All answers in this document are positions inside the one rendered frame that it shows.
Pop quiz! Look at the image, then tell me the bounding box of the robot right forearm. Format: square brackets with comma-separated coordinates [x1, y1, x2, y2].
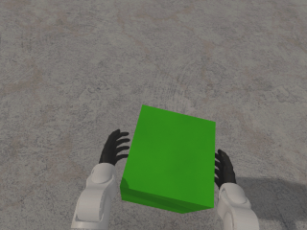
[217, 182, 261, 230]

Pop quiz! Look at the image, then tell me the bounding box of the robot left forearm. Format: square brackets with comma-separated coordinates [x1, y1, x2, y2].
[71, 163, 117, 230]

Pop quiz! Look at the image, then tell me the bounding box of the left robot hand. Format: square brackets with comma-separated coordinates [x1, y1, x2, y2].
[99, 129, 130, 166]

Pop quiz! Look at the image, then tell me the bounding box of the right robot hand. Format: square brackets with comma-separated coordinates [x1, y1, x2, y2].
[214, 149, 237, 190]

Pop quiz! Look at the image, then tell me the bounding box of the carton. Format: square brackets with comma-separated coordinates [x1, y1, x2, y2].
[120, 104, 216, 214]

